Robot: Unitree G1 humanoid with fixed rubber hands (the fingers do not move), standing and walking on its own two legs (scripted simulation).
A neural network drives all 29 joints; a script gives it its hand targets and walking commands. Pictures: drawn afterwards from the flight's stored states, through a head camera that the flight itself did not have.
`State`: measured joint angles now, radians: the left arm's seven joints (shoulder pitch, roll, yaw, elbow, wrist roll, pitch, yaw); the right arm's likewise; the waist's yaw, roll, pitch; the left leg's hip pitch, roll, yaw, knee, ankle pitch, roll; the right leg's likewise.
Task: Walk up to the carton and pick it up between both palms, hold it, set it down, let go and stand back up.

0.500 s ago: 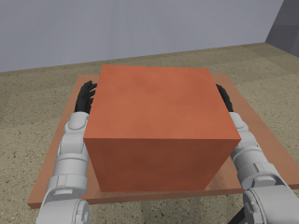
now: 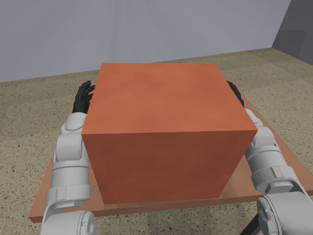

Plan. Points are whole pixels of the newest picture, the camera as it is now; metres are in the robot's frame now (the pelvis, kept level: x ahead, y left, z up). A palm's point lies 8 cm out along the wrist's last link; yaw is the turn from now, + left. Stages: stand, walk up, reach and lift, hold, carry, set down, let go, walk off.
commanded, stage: reach and lift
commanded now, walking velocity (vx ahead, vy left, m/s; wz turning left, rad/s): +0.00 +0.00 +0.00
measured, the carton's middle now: (161, 131) +0.34 +0.00 +0.14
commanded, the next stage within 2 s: hold in 1.20 s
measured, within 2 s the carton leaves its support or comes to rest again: neither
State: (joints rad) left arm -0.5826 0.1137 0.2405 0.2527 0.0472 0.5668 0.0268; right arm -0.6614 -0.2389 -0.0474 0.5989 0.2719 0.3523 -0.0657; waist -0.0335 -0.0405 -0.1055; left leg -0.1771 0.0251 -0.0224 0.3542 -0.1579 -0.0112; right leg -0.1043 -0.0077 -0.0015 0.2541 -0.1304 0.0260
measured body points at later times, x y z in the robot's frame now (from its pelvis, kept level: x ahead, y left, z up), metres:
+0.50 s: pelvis -0.01 +0.00 +0.00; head -0.09 +0.03 +0.44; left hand +0.37 +0.20 +0.23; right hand +0.38 -0.19 +0.23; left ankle +0.02 +0.12 -0.75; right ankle +0.00 -0.14 -0.75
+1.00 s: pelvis +0.00 +0.00 +0.00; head -0.07 +0.02 +0.44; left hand +0.38 +0.19 +0.24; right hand +0.39 -0.19 +0.24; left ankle +0.02 +0.12 -0.75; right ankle +0.00 -0.14 -0.75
